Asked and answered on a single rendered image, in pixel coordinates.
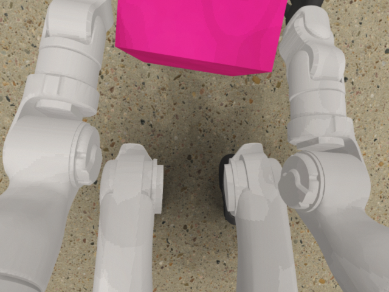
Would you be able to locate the robot right forearm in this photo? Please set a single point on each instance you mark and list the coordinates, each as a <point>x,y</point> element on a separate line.
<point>314,72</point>

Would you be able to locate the right robot hand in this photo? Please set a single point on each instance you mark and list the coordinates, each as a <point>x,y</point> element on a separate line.
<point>297,4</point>

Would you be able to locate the robot left forearm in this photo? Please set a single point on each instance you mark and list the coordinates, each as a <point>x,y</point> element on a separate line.
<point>64,85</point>

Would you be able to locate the right robot thigh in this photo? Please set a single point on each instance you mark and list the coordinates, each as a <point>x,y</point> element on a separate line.
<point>265,254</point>

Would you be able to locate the robot left upper arm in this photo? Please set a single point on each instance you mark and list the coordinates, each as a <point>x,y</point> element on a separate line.
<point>47,160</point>

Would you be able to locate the carton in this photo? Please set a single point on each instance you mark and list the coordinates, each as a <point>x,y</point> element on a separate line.
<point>227,37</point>

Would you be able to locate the robot right upper arm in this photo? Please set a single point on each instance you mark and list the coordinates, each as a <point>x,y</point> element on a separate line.
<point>329,191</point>

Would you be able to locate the right robot shin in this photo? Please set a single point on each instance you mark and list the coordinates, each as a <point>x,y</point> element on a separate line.
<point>258,148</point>

